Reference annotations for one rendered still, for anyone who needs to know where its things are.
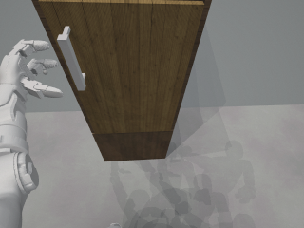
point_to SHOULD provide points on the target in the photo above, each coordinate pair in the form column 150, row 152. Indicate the robot left forearm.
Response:
column 13, row 123

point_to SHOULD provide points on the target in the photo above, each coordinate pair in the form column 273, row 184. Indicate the cupboard door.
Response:
column 135, row 55

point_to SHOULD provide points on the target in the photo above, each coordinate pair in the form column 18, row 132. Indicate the robot left upper arm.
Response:
column 18, row 177

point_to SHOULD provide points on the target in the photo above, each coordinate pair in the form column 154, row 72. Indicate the handle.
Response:
column 71, row 60

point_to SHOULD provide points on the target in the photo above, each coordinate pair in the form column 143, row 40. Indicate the robot left hand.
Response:
column 13, row 70

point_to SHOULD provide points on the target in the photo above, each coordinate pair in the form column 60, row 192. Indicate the robot left shin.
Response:
column 114, row 224

